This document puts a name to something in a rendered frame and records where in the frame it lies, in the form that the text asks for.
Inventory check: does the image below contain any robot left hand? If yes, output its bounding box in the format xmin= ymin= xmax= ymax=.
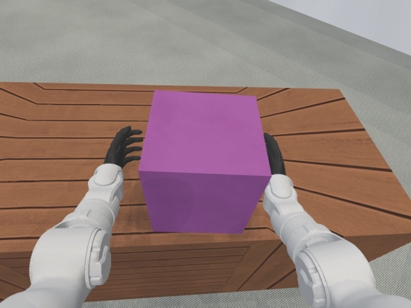
xmin=103 ymin=126 xmax=143 ymax=169

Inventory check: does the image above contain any right robot upper arm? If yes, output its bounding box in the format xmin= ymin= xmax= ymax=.
xmin=295 ymin=239 xmax=411 ymax=308

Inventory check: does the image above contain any left robot upper arm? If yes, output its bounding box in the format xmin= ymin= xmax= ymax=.
xmin=0 ymin=227 xmax=111 ymax=308

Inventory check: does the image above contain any robot right hand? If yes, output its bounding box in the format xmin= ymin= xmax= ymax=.
xmin=264 ymin=132 xmax=286 ymax=175

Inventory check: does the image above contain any robot right forearm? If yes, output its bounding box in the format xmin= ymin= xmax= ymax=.
xmin=263 ymin=174 xmax=376 ymax=287

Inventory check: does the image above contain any robot left forearm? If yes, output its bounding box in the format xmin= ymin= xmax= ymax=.
xmin=29 ymin=164 xmax=124 ymax=282

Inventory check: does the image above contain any carton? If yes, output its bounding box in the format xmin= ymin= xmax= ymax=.
xmin=138 ymin=90 xmax=272 ymax=234

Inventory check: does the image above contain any pedestal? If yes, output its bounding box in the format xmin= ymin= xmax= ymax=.
xmin=0 ymin=82 xmax=411 ymax=303

